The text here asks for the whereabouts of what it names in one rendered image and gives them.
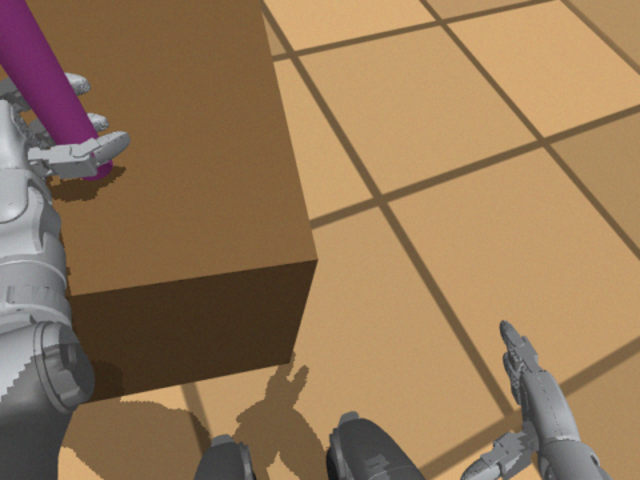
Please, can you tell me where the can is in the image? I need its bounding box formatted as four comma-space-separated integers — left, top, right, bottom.
0, 0, 113, 181

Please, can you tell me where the right robot hand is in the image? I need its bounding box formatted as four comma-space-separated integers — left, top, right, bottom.
460, 320, 581, 480

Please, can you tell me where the right robot arm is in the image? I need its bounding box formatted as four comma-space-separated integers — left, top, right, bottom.
537, 440, 613, 480

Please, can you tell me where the left robot arm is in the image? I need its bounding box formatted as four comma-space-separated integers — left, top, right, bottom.
0, 168, 95, 480

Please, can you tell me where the left robot hand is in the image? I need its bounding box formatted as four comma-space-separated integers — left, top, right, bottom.
0, 72, 131, 184

